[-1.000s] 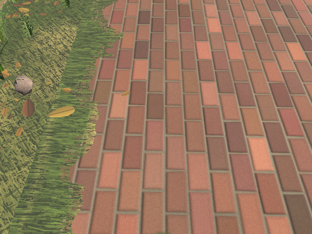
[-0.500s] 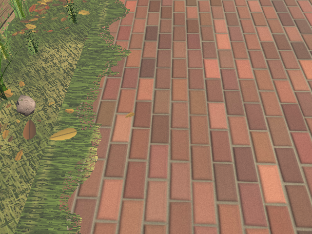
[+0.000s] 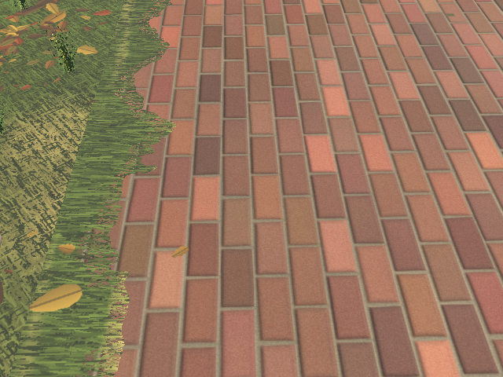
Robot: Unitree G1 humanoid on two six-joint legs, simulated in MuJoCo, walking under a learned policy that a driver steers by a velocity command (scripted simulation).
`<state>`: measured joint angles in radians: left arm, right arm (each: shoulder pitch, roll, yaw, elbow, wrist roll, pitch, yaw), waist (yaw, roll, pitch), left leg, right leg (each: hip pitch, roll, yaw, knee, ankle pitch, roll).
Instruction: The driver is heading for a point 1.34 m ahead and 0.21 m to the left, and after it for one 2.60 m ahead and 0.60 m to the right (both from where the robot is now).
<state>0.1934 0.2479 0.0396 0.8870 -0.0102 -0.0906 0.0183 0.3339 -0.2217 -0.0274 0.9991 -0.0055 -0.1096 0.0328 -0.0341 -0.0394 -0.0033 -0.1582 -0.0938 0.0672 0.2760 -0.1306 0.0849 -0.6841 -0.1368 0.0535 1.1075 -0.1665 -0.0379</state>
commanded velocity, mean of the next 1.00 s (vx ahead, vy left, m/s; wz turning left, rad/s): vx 0.50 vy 0.00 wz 0.00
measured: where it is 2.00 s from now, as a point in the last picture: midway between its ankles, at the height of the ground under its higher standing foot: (254, 219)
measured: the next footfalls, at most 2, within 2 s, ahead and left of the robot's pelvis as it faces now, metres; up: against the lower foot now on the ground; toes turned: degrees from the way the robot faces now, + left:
right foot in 0.30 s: +0.34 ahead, -0.17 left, +0.00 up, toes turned -2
left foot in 0.86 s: +0.65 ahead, +0.08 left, +0.00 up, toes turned +3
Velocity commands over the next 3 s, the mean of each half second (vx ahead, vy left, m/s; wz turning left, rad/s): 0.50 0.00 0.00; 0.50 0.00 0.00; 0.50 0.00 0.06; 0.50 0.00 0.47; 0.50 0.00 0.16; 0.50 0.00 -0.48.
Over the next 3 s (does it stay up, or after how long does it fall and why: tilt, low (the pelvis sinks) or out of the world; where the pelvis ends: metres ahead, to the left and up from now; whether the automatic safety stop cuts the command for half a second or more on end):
stays up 1.64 0.21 -0.02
